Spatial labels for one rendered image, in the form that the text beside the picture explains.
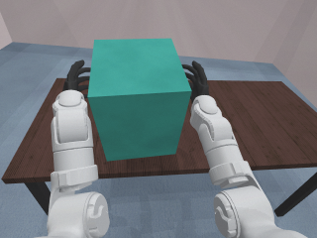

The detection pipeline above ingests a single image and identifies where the left robot forearm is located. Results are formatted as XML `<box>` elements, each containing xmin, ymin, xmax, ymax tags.
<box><xmin>47</xmin><ymin>89</ymin><xmax>99</xmax><ymax>233</ymax></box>

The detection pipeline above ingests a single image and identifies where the table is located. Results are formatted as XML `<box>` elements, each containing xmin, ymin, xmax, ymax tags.
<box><xmin>1</xmin><ymin>78</ymin><xmax>317</xmax><ymax>217</ymax></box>

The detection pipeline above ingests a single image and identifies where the right robot forearm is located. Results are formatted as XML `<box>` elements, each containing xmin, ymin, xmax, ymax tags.
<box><xmin>189</xmin><ymin>95</ymin><xmax>274</xmax><ymax>221</ymax></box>

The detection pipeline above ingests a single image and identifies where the left robot upper arm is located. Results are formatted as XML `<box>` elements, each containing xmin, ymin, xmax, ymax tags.
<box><xmin>34</xmin><ymin>191</ymin><xmax>110</xmax><ymax>238</ymax></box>

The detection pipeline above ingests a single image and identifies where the carton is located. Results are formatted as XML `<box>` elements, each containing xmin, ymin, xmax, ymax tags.
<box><xmin>87</xmin><ymin>38</ymin><xmax>192</xmax><ymax>162</ymax></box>

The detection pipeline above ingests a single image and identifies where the robot left hand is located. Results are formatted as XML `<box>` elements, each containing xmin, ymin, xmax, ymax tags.
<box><xmin>62</xmin><ymin>59</ymin><xmax>91</xmax><ymax>99</ymax></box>

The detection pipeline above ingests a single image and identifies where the robot right hand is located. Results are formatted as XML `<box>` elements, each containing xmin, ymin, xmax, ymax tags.
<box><xmin>182</xmin><ymin>60</ymin><xmax>209</xmax><ymax>104</ymax></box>

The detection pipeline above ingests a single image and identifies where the right robot upper arm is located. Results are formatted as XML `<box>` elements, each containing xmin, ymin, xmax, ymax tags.
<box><xmin>213</xmin><ymin>185</ymin><xmax>307</xmax><ymax>238</ymax></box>

